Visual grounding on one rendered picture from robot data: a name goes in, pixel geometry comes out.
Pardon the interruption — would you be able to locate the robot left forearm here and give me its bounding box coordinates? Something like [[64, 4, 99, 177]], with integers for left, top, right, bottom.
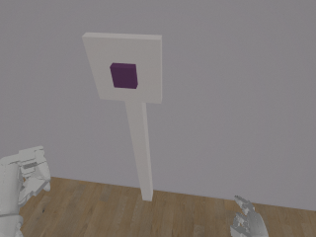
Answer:
[[0, 213, 24, 237]]

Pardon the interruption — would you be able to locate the right robot hand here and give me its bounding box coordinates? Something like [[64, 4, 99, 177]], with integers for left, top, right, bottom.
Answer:
[[230, 195, 269, 237]]

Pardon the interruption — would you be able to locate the panel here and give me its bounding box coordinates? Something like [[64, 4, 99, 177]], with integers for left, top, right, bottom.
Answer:
[[82, 32, 163, 201]]

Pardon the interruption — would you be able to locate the left robot hand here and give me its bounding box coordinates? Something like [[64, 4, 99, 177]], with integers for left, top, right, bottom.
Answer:
[[0, 145, 51, 215]]

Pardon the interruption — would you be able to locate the button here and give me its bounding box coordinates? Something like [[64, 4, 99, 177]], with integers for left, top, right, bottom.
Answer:
[[110, 62, 138, 89]]

